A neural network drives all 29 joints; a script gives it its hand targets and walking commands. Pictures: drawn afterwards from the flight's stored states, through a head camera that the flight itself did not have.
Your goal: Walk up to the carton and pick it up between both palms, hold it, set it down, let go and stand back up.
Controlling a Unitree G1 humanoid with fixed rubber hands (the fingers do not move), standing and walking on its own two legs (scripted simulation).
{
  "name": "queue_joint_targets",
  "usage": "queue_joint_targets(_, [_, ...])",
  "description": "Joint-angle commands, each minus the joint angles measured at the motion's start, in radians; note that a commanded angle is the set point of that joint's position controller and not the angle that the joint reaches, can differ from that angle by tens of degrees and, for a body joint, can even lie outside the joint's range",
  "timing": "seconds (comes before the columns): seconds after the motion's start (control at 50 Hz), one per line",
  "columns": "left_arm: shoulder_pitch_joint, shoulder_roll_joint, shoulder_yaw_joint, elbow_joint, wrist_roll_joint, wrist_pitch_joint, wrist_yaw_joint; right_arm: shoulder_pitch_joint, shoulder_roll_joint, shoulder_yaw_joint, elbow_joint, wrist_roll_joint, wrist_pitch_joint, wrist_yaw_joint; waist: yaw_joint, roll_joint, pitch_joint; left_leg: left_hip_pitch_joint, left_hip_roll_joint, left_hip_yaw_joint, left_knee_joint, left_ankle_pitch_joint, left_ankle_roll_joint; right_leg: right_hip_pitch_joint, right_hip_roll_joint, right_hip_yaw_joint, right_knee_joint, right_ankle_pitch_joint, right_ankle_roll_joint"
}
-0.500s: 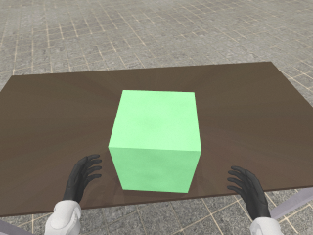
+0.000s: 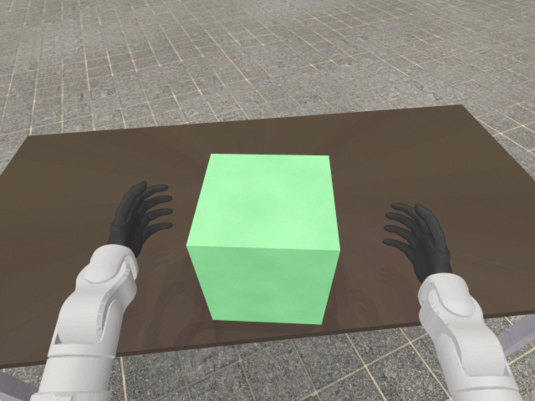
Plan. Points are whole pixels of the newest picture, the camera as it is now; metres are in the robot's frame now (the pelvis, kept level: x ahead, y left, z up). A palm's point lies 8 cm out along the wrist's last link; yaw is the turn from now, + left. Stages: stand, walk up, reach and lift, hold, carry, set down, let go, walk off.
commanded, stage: reach and lift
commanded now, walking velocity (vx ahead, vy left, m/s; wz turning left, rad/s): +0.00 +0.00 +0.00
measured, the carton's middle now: (267, 241) +0.41 +0.05 -0.02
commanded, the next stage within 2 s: none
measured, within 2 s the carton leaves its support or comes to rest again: neither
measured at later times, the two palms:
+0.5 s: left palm (129, 175) +0.38 +0.24 +0.17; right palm (420, 189) +0.40 -0.17 +0.15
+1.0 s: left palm (147, 203) +0.39 +0.23 +0.11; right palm (405, 195) +0.42 -0.16 +0.12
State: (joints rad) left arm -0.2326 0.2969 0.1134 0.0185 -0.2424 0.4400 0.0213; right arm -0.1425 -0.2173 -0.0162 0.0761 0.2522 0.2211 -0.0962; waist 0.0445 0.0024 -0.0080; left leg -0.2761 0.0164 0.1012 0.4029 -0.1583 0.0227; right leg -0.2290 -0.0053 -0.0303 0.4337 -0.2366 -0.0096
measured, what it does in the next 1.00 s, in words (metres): stands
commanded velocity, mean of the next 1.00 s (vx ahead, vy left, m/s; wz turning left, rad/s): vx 0.00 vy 0.00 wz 0.00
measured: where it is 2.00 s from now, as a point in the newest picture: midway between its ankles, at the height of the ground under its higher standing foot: outside the picture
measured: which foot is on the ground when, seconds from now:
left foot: down 0.00-1.00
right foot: down 0.00-1.00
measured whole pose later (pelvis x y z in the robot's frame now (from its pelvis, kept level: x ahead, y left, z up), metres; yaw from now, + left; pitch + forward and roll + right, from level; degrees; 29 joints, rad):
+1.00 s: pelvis +0.00 +0.00 +0.00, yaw +0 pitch +2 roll +0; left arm -0.67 0.28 0.12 0.81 -0.19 0.15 -0.02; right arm -0.71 -0.23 0.02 0.79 0.32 0.13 -0.10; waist 0.04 0.00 -0.04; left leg -0.28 0.02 0.10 0.39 -0.16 0.02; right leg -0.23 0.00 -0.03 0.42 -0.23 -0.01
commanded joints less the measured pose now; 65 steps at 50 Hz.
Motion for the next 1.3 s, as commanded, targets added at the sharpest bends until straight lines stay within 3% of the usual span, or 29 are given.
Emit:
queue_joint_targets(0.0, [-0.321,0.147,0.090,-0.048,0.025,0.018,-0.016,-0.366,-0.143,-0.036,-0.109,0.071,0.009,-0.025,0.023,0.007,-0.259,0.294,-0.006,-0.055,-0.075,0.175,-0.024,0.065,0.037,0.045,-0.144,0.139,0.005])
queue_joint_targets(0.02, [-0.308,0.144,0.094,-0.049,0.035,0.027,-0.018,-0.357,-0.138,-0.021,-0.098,0.085,0.018,-0.026,0.032,0.003,-0.258,0.303,-0.006,-0.050,-0.074,0.203,-0.025,0.077,0.040,0.045,-0.143,0.166,0.007])
queue_joint_targets(0.1, [-0.418,0.163,0.101,-0.017,0.053,0.069,-0.017,-0.463,-0.176,-0.039,0.018,0.093,0.072,-0.020,0.017,0.023,-0.251,0.292,-0.001,-0.059,-0.083,0.156,-0.032,0.055,0.041,0.043,-0.151,0.126,0.000])
queue_joint_targets(0.2, [-0.513,0.187,0.106,-0.003,0.047,0.091,-0.019,-0.575,-0.190,-0.038,0.051,0.109,0.099,-0.020,0.013,0.003,-0.315,0.291,-0.006,-0.065,-0.070,0.201,-0.034,0.075,0.044,0.044,-0.144,0.193,0.005])
queue_joint_targets(0.3, [-0.610,0.201,0.101,0.065,0.047,0.103,-0.025,-0.683,-0.211,-0.045,0.095,0.109,0.102,-0.027,0.002,-0.001,-0.376,0.294,-0.007,-0.071,-0.041,0.273,-0.038,0.093,0.051,0.036,-0.130,0.280,0.010])
queue_joint_targets(0.36, [-0.646,0.207,0.108,0.130,0.056,0.112,-0.025,-0.734,-0.216,-0.032,0.153,0.123,0.111,-0.024,0.014,0.004,-0.382,0.290,-0.005,-0.070,-0.040,0.276,-0.038,0.086,0.051,0.032,-0.133,0.276,0.010])
queue_joint_targets(0.44, [-0.709,0.220,0.100,0.194,0.068,0.121,-0.027,-0.800,-0.227,-0.033,0.247,0.124,0.125,-0.030,0.001,0.004,-0.378,0.295,-0.003,-0.072,-0.039,0.305,-0.044,0.088,0.056,0.027,-0.137,0.306,0.012])
queue_joint_targets(0.54, [-0.821,0.243,0.090,0.257,0.044,0.093,-0.020,-0.938,-0.224,-0.029,0.294,0.128,0.119,-0.023,0.009,-0.003,-0.441,0.276,-0.003,-0.074,-0.029,0.305,-0.046,0.083,0.054,0.025,-0.133,0.296,0.011])
queue_joint_targets(0.6, [-0.860,0.250,0.066,0.355,0.032,0.062,-0.022,-0.966,-0.204,-0.022,0.378,0.120,0.113,-0.020,0.009,-0.013,-0.437,0.243,-0.004,-0.075,-0.031,0.287,-0.041,0.088,0.051,0.025,-0.129,0.290,0.009])
queue_joint_targets(0.62, [-0.853,0.238,0.062,0.390,0.044,0.051,-0.022,-0.950,-0.203,-0.025,0.446,0.119,0.110,-0.018,0.005,0.012,-0.425,0.257,-0.004,-0.076,-0.028,0.294,-0.049,0.082,0.052,0.023,-0.134,0.283,0.004])
queue_joint_targets(0.74, [-0.784,0.167,0.046,0.529,0.071,-0.050,-0.052,-0.891,-0.154,0.005,0.568,0.095,0.045,-0.016,-0.004,0.000,-0.397,0.293,-0.004,-0.078,-0.019,0.331,-0.054,0.070,0.056,0.008,-0.152,0.271,0.003])
queue_joint_targets(0.78, [-0.782,0.151,0.042,0.583,0.080,-0.101,-0.056,-0.888,-0.122,0.019,0.589,0.087,0.009,-0.016,0.018,-0.001,-0.361,0.274,-0.007,-0.074,-0.018,0.319,-0.049,0.058,0.053,0.012,-0.155,0.238,0.004])
queue_joint_targets(0.88, [-0.816,0.121,0.007,0.643,0.070,-0.279,-0.044,-0.904,-0.074,0.016,0.610,0.043,-0.104,-0.005,0.024,0.001,-0.401,0.273,-0.001,-0.074,-0.009,0.283,-0.056,-0.001,0.049,0.001,-0.146,0.164,0.000])
queue_joint_targets(1.02, [-0.900,0.095,-0.024,0.832,0.079,-0.516,-0.007,-0.954,-0.043,0.003,0.825,-0.030,-0.223,0.005,0.031,0.009,-0.390,0.191,0.011,-0.068,0.007,0.161,-0.060,-0.106,0.035,0.013,-0.125,0.031,-0.013])
queue_joint_targets(1.06, [-0.900,0.086,-0.029,0.930,0.071,-0.567,-0.001,-0.960,-0.022,0.024,0.858,-0.026,-0.255,0.010,0.050,0.000,-0.386,0.138,0.013,-0.068,0.020,0.135,-0.057,-0.135,0.028,0.019,-0.110,-0.009,-0.013])
queue_joint_targets(1.1, [-0.872,0.061,-0.053,1.001,0.058,-0.608,0.000,-0.951,-0.014,0.027,0.898,-0.026,-0.292,0.007,0.032,0.000,-0.382,0.109,0.012,-0.068,0.042,0.146,-0.059,-0.168,0.026,0.015,-0.095,0.002,-0.012])
queue_joint_targets(1.18, [-0.835,0.050,-0.033,1.120,0.065,-0.685,-0.004,-0.926,-0.001,0.063,0.927,-0.017,-0.367,0.004,0.050,-0.031,-0.430,0.086,0.010,-0.066,0.103,0.199,-0.055,-0.221,0.026,0.015,-0.061,0.032,-0.005])
queue_joint_targets(1.28, [-0.793,0.037,-0.008,1.120,0.095,-0.764,-0.006,-0.876,-0.005,0.106,0.965,0.014,-0.468,-0.001,0.049,-0.011,-0.583,0.104,0.007,-0.069,0.176,0.392,-0.077,-0.197,0.032,0.016,-0.013,0.232,-0.002])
